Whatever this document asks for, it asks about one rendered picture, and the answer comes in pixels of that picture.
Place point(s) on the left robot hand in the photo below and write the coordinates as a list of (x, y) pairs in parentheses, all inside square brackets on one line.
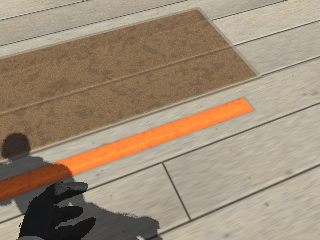
[(42, 217)]

